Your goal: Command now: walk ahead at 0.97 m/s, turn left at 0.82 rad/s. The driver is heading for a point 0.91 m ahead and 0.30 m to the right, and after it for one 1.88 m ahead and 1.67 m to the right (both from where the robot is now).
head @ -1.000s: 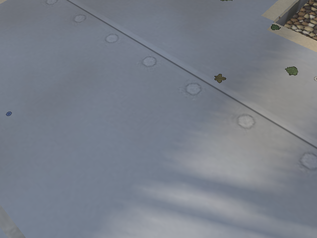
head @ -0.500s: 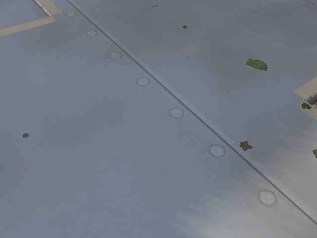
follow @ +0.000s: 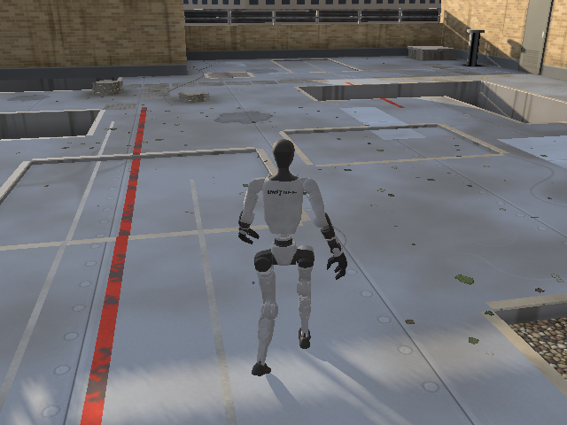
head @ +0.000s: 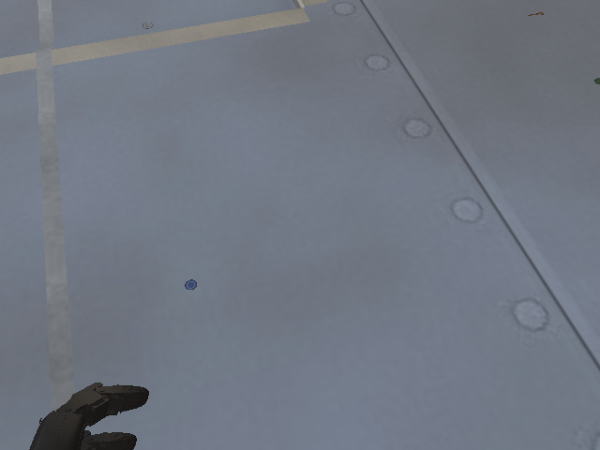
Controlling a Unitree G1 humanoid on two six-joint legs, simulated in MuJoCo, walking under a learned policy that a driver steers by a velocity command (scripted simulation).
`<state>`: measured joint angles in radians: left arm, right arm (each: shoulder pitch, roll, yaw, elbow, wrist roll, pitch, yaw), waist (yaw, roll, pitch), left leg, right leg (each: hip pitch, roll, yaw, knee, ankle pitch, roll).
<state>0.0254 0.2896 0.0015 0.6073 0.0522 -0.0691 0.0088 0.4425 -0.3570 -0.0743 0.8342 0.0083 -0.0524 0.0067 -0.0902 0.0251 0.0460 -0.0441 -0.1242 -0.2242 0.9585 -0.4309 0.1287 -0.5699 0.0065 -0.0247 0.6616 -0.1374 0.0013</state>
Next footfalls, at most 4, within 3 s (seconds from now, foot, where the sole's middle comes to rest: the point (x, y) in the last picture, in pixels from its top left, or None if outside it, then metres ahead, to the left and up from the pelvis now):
0.36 left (222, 411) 0.52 0.15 -0.74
0.78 right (311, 250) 0.92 -0.08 -0.74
1.16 left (326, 133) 1.34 -0.17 -0.74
1.60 right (378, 190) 1.10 -0.29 -0.74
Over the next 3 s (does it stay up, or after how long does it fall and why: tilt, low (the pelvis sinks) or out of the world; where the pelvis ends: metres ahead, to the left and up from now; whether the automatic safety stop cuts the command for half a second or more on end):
stays up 1.22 -0.21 0.03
